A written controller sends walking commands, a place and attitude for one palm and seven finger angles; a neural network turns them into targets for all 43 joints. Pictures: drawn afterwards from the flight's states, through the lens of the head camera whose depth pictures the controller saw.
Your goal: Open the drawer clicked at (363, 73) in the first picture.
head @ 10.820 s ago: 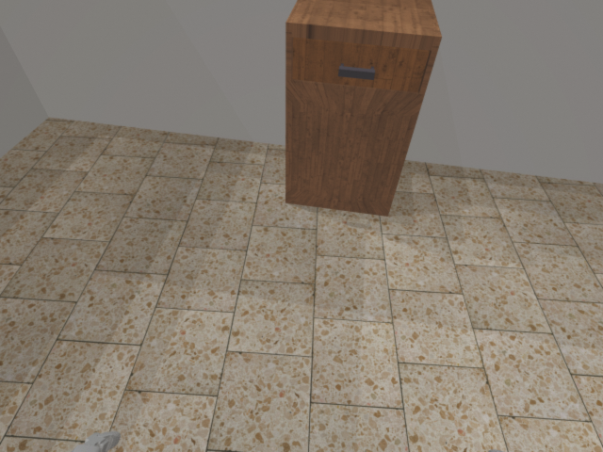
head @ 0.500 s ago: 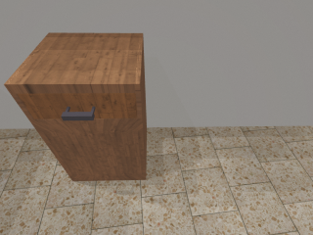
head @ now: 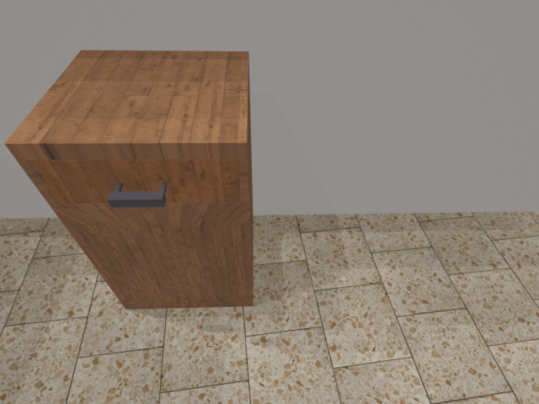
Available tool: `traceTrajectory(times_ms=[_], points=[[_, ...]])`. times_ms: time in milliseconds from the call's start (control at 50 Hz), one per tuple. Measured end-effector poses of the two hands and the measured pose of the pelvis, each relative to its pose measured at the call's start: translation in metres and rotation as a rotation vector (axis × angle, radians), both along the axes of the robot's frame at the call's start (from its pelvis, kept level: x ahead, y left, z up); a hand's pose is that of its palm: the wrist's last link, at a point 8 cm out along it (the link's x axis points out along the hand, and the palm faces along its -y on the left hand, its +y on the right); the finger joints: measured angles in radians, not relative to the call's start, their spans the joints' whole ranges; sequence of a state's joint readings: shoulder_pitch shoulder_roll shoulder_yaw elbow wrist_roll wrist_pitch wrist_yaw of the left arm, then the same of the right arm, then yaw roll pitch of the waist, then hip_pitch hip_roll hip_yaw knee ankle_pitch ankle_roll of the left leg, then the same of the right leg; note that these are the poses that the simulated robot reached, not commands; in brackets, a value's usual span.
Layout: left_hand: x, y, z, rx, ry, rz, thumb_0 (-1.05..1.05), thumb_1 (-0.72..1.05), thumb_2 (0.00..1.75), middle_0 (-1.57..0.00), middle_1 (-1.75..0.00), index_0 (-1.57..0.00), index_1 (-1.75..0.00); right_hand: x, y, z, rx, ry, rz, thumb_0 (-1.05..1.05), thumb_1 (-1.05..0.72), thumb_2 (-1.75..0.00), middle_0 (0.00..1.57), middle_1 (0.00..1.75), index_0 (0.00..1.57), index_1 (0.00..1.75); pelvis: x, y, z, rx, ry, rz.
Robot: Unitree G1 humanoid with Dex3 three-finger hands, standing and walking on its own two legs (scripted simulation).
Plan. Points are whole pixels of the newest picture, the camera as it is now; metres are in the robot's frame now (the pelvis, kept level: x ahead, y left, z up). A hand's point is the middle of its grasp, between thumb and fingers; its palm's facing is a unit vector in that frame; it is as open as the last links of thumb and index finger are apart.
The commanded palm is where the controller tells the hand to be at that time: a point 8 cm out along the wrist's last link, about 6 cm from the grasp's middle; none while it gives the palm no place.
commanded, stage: come to a stop and stand still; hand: left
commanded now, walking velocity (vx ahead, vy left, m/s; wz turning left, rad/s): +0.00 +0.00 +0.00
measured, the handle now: (139, 192) +0.55 +0.34 -0.08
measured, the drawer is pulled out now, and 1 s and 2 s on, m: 0.00 0.00 0.00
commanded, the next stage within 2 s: look again from close up in 0.62 s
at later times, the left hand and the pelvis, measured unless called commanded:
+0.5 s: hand out of the picture +0.01 +0.17 -0.18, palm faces +0.05 -0.98 -0.17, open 7.4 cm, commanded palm none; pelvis +0.02 +0.01 +0.00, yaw +0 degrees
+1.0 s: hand out of the picture +0.01 +0.20 -0.18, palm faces +0.02 -0.98 -0.20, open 7.4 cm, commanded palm none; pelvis +0.02 +0.03 -0.01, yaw +0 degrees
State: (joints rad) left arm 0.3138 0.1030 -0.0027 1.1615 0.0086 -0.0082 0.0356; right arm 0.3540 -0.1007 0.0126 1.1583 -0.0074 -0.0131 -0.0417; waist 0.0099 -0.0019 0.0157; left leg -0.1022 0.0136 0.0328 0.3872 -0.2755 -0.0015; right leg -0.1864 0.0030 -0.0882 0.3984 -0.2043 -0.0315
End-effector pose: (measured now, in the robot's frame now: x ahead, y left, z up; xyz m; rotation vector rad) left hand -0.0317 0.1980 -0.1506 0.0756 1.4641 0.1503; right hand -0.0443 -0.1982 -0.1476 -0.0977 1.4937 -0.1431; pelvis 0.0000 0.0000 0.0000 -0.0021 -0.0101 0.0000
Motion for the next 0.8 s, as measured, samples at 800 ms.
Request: traceTrajectory(times_ms=[800], points=[[0.037, 0.031, -0.002, 0.048, -0.040, -0.042, 0.00, 0.91, 0.89, -0.20, -0.29, -0.20, -0.30, 0.050, 0.003, -0.003, -0.028, -0.077, 0.026, 0.00, -0.91, -0.90, 0.20, 0.30, 0.20, 0.30, 0.020, 0.018, -0.006, -0.016, 0.013, -0.001]])
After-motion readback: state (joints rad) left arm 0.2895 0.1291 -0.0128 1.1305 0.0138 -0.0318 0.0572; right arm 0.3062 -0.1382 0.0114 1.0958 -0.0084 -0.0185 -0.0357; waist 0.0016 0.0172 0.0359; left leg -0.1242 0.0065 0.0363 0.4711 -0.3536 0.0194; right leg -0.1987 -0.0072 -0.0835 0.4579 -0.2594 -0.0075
